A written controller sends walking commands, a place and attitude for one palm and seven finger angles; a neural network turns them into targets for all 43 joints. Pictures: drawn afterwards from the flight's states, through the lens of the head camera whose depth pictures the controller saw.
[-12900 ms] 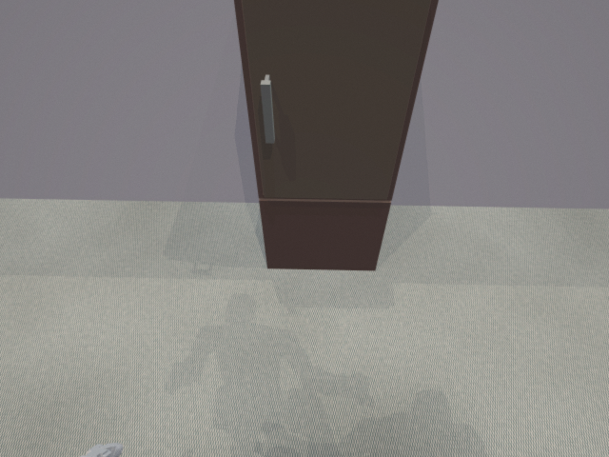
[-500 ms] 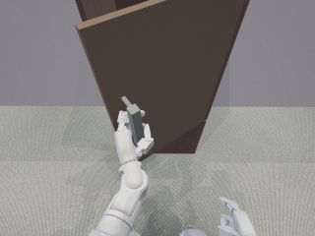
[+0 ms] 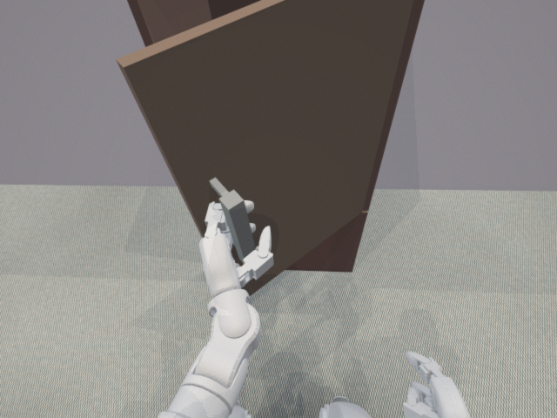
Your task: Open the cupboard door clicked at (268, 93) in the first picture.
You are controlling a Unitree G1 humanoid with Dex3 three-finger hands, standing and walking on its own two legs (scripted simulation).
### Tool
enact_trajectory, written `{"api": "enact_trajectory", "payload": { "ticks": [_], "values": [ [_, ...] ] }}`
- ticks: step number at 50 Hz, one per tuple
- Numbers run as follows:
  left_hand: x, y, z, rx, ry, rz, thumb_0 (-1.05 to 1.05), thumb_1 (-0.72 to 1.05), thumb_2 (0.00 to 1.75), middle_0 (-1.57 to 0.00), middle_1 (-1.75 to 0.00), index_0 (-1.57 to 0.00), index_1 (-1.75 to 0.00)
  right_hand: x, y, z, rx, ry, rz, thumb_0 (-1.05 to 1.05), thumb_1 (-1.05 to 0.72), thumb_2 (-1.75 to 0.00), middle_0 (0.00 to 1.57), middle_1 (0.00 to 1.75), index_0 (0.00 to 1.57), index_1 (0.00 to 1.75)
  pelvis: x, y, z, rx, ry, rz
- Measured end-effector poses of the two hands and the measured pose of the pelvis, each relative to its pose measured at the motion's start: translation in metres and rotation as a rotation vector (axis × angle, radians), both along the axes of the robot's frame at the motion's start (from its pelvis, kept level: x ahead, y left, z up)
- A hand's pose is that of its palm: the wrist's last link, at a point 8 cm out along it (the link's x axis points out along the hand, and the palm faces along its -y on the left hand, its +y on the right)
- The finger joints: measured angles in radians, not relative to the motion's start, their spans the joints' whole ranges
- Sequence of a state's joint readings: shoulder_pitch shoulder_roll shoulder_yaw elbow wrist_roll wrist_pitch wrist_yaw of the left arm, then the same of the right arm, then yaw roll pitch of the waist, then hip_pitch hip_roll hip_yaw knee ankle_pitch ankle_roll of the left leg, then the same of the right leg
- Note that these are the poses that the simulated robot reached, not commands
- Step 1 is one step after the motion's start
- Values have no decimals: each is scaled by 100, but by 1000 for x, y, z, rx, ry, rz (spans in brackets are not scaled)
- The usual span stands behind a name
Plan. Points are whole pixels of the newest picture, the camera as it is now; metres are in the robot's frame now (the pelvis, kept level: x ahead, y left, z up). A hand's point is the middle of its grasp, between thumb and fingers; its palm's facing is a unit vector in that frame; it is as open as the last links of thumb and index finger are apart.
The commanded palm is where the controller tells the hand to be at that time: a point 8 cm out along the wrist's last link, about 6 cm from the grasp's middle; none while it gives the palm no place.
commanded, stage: open thumb and fingers to let go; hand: left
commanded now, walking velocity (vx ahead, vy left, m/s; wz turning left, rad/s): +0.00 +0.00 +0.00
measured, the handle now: (233, 224) +0.38 +0.08 +0.05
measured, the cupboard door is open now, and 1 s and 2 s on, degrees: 42 45 45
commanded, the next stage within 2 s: slide the hand sideways off the handle in 0.58 s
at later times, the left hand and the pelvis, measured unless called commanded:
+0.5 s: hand (256, 249) +0.35 +0.04 +0.04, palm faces +0.26 -0.96 -0.05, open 14.7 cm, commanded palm +0.30 +0.08 +0.04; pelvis -0.01 +0.03 +0.00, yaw -2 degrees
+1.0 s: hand (259, 279) +0.30 +0.04 +0.04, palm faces -0.18 -0.98 +0.02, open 16.1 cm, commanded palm +0.28 +0.09 +0.04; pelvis -0.01 +0.06 -0.01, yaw -3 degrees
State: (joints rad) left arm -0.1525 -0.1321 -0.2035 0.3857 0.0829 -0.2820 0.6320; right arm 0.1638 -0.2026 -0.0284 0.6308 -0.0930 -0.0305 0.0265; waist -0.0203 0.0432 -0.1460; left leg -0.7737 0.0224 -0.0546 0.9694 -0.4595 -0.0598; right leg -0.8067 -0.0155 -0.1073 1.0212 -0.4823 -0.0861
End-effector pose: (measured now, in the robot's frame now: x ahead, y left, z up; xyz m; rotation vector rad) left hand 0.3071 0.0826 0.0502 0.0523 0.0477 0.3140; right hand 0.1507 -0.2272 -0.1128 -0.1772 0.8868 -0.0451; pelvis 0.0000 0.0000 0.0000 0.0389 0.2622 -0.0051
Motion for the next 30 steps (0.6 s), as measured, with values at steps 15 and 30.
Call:
{"api": "enact_trajectory", "payload": {
  "ticks": [15, 30],
  "values": [
    [-2, 3, -5, -2, -9, -24, 0, -30, 38, -31, -119, -32, -119, -30, 12, -8, 0, 52, -38, 2, -90, -90, 19, 30, 20, 30, -6, 13, -1, -7, 5, -13],
    [4, 10, -4, -7, -6, -73, -1, -49, 30, -32, -73, -32, -76, -15, 45, -1, 12, -4, -4, 2, -90, -90, 20, 30, 20, 30, -8, 37, -4, -33, -1, -23]
  ]
}}
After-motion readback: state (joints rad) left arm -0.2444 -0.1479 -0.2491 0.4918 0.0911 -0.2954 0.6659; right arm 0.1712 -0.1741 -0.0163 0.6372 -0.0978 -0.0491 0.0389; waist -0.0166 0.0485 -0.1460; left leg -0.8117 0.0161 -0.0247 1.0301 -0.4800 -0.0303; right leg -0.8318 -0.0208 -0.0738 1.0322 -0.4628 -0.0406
